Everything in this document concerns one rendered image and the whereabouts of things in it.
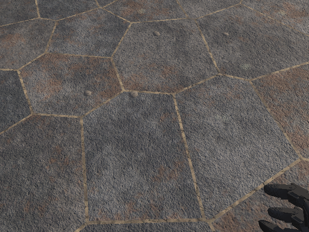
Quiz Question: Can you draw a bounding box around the robot right hand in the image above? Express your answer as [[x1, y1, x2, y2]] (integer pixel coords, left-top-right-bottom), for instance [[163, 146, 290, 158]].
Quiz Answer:
[[258, 183, 309, 232]]

